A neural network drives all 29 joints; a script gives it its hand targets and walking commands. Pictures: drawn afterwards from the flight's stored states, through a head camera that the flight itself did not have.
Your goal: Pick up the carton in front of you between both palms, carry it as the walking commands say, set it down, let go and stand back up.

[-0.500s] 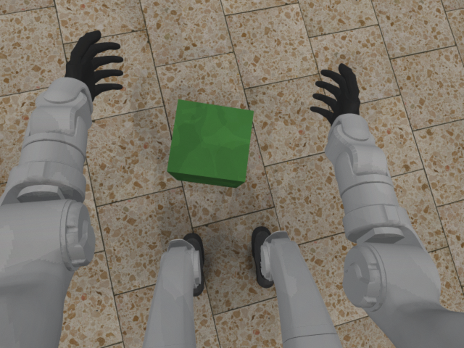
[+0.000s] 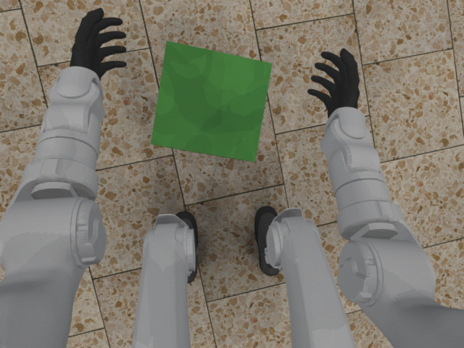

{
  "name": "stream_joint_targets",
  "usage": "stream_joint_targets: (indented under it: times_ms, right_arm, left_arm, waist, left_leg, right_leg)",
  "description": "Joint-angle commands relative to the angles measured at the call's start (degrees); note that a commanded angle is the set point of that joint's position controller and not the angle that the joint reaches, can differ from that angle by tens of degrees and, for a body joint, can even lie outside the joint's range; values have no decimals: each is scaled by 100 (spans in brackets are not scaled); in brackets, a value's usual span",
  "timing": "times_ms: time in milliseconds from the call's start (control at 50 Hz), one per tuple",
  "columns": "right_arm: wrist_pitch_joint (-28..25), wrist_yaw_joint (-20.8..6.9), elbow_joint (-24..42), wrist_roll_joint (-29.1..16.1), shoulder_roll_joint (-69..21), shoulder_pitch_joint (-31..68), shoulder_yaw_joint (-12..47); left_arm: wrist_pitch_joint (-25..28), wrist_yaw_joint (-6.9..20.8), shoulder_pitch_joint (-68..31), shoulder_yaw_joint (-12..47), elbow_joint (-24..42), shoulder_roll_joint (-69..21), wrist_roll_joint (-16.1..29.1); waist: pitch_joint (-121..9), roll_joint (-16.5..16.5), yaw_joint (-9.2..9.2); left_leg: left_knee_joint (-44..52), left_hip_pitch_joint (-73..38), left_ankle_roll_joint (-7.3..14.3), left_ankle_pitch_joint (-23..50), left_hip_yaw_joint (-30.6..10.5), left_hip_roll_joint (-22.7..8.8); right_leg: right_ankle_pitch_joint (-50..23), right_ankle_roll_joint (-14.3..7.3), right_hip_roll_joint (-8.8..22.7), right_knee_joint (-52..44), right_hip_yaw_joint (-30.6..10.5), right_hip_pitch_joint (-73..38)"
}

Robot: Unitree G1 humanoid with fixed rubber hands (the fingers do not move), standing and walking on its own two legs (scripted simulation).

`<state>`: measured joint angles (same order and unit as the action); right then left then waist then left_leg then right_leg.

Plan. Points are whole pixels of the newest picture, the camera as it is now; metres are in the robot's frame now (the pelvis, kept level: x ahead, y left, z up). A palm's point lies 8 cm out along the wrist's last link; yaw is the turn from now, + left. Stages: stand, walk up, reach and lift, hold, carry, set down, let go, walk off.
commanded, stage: reach and lift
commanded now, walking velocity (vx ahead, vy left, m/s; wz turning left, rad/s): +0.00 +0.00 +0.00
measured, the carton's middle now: (210, 112) +0.49 +0.05 -0.41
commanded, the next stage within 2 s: none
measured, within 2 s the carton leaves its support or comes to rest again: leaves its support in 1.28 s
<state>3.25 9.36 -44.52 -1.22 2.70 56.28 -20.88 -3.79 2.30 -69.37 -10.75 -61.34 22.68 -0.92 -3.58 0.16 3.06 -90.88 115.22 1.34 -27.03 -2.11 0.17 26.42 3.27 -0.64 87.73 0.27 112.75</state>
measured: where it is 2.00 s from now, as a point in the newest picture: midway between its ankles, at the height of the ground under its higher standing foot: (229, 255)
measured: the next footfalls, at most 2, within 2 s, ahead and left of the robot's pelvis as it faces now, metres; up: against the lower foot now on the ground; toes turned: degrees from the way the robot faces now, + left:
none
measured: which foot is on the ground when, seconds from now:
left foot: down 0.00-1.00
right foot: down 0.00-1.00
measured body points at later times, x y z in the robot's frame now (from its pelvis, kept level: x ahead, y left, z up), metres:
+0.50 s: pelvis -0.04 -0.01 -0.16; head +0.33 +0.04 +0.09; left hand +0.52 +0.21 -0.35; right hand +0.49 -0.16 -0.33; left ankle +0.07 +0.11 -0.50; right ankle +0.09 -0.14 -0.50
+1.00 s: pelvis -0.04 -0.01 -0.16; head +0.32 +0.04 +0.09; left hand +0.53 +0.19 -0.34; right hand +0.49 -0.13 -0.33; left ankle +0.07 +0.11 -0.50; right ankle +0.09 -0.14 -0.50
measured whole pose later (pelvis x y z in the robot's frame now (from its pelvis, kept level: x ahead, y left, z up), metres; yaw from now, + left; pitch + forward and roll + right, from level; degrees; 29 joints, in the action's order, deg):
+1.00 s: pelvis -0.04 -0.01 -0.16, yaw -1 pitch +37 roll -5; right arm 1.0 11.7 -64.6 -13.1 7.6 80.5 -11.6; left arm -2.3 0.4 -89.5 6.9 -75.0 27.8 11.4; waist 18.6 4.2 2.6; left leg -124.7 130.8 1.3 -31.3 -2.9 -1.2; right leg 29.9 4.0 -3.2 121.1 0.6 128.8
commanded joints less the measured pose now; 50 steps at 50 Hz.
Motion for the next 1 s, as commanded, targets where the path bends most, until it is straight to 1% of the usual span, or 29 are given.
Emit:
stream_joint_targets:
  times_ms: [0, 80, 120, 200, 240, 280, 360, 400, 420, 440, 460, 480, 580, 620, 660, 700, 760, 820, 900, 920, 940, 980]
  right_arm:
    - [-99, 175, 641, -395, 627, 1004, 395]
    - [27, 353, 777, -776, 784, 1476, 700]
    - [112, 425, 739, -893, 856, 1736, 774]
    - [222, 494, 337, -963, 937, 2275, 779]
    - [223, 483, 55, -957, 966, 2531, 759]
    - [189, 451, -238, -936, 1012, 2757, 735]
    - [57, 363, -768, -933, 1118, 3079, 716]
    - [-32, 331, -923, -975, 1172, 3203, 738]
    - [-95, 317, -962, -1120, 1069, 3175, 832]
    - [-143, 283, -1165, -1252, 992, 3144, 940]
    - [-172, 246, -1369, -1360, 948, 3110, 1011]
    - [-190, 218, -1500, -1438, 943, 3086, 1039]
    - [-305, 228, -1451, -1658, 1005, 3078, 1107]
    - [-321, 268, -1392, -1711, 1009, 2997, 1140]
    - [-312, 305, -1341, -1731, 988, 2891, 1186]
    - [-290, 312, -1417, -1667, 989, 2816, 1148]
    - [-281, 283, -1495, -1428, 993, 2853, 965]
    - [-306, 269, -1491, -1228, 969, 2973, 825]
    - [-322, 268, -1425, -1203, 628, 3206, 914]
    - [-322, 263, -1414, -1208, 480, 3274, 949]
    - [-332, 246, -1398, -1212, 253, 3370, 1002]
    - [-311, 164, -1492, -1060, -288, 3550, 976]
  left_arm:
    - [153, -79, -1645, 334, 753, 954, 452]
    - [89, -96, -2106, 654, 832, 1281, 835]
    - [27, -94, -2355, 755, 735, 1413, 938]
    - [-61, -77, -2843, 929, 229, 1531, 1050]
    - [-60, -69, -3021, 1024, -102, 1526, 1098]
    - [-30, -64, -3160, 1107, -419, 1515, 1134]
    - [82, -73, -3419, 1247, -845, 1550, 1198]
    - [153, -94, -3535, 1319, -901, 1585, 1244]
    - [202, -119, -3556, 1344, -837, 1577, 1247]
    - [245, -142, -3580, 1414, -807, 1580, 1260]
    - [277, -162, -3593, 1470, -778, 1578, 1274]
    - [297, -176, -3614, 1525, -726, 1569, 1295]
    - [306, -245, -3781, 1724, -170, 1460, 1338]
    - [272, -277, -3744, 1724, 16, 1413, 1326]
    - [227, -308, -3565, 1657, 22, 1369, 1283]
    - [182, -320, -3363, 1588, -183, 1272, 1223]
    - [167, -277, -3228, 1551, -517, 1080, 1199]
    - [200, -222, -3257, 1528, -690, 1006, 1190]
    - [229, -159, -3442, 1692, -790, 717, 1225]
    - [235, -147, -3519, 1744, -805, 578, 1221]
    - [235, -120, -3636, 1848, -797, 260, 1242]
    - [200, 10, -3886, 1979, -913, -448, 1233]
  waist:
    - [-6241, -794, 9]
    - [-6497, -861, -32]
    - [-6389, -865, -45]
    - [-5569, -782, -24]
    - [-5128, -724, -8]
    - [-4764, -675, 1]
    - [-4290, -612, 6]
    - [-4247, -596, 3]
    - [-4285, -621, -73]
    - [-4354, -676, -149]
    - [-4416, -715, -196]
    - [-4442, -757, -196]
    - [-4970, -1041, -149]
    - [-5184, -1116, -167]
    - [-5255, -1124, -224]
    - [-4909, -1057, -228]
    - [-4179, -849, -126]
    - [-3842, -687, -50]
    - [-3742, -587, -71]
    - [-3735, -575, -91]
    - [-3735, -568, -70]
    - [-3695, -608, 38]
  left_leg:
    - [-207, -4150, -184, 3132, -104, 172]
    - [-720, -3775, -192, 2358, 57, 135]
    - [-900, -3508, -184, 1842, 115, 95]
    - [-1159, -2787, -133, 769, 92, -34]
    - [-1292, -2477, -106, 441, 45, -104]
    - [-1435, -2222, -88, 278, -4, -158]
    - [-1739, -1921, -71, 276, -102, -226]
    - [-1893, -1928, -70, 412, -139, -249]
    - [-1934, -1983, -70, 519, -123, -257]
    - [-1989, -2089, -63, 705, -120, -262]
    - [-2059, -2235, -54, 901, -131, -267]
    - [-2136, -2354, -55, 1046, -151, -271]
    - [-2434, -3159, -112, 1737, -195, -261]
    - [-2475, -3382, -128, 1902, -179, -229]
    - [-2476, -3537, -127, 2000, -177, -206]
    - [-2431, -3269, -127, 1813, -186, -187]
    - [-2344, -2516, -115, 1322, -220, -170]
    - [-2290, -2008, -102, 1031, -211, -151]
    - [-2198, -1725, -60, 770, -174, -122]
    - [-2175, -1695, -46, 724, -168, -111]
    - [-2146, -1675, -33, 690, -167, -88]
    - [-2139, -1598, -29, 615, -179, -22]
  right_leg:
    - [-2279, 199, -441, 405, 445, -2119]
    - [-1891, 153, -415, 917, 463, -2311]
    - [-1534, 133, -391, 1110, 478, -2331]
    - [-753, 113, -295, 1456, 476, -2044]
    - [-514, 109, -252, 1640, 470, -1876]
    - [-399, 104, -227, 1831, 462, -1742]
    - [-450, 105, -205, 2225, 445, -1553]
    - [-598, 112, -202, 2412, 449, -1529]
    - [-734, 123, -226, 2473, 449, -1570]
    - [-891, 122, -240, 2560, 451, -1543]
    - [-1008, 123, -254, 2645, 465, -1463]
    - [-1068, 118, -269, 2706, 474, -1363]
    - [-1406, 112, -323, 2888, 549, -1088]
    - [-1484, 103, -352, 2901, 579, -1070]
    - [-1485, 109, -385, 2895, 606, -990]
    - [-1332, 110, -394, 2863, 593, -827]
    - [-1111, 117, -385, 2816, 536, -691]
    - [-1064, 128, -385, 2785, 496, -818]
    - [-1012, 134, -416, 2738, 463, -1084]
    - [-998, 133, -435, 2728, 454, -1145]
    - [-994, 120, -468, 2713, 454, -1211]
    - [-984, 82, -536, 2713, 449, -1291]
